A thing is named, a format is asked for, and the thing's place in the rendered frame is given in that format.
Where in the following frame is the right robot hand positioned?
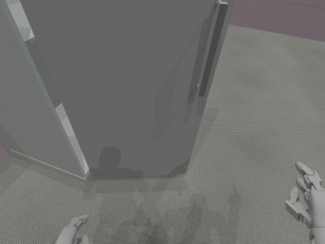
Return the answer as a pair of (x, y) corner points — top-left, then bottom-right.
(285, 161), (325, 229)

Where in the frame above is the left robot hand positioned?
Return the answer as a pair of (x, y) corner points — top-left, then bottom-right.
(55, 215), (91, 244)

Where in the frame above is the fridge door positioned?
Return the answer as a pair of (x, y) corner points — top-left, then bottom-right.
(20, 0), (236, 176)

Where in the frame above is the right robot forearm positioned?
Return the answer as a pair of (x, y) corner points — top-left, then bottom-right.
(309, 227), (325, 244)

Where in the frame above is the handle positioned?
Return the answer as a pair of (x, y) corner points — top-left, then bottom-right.
(197, 0), (228, 97)

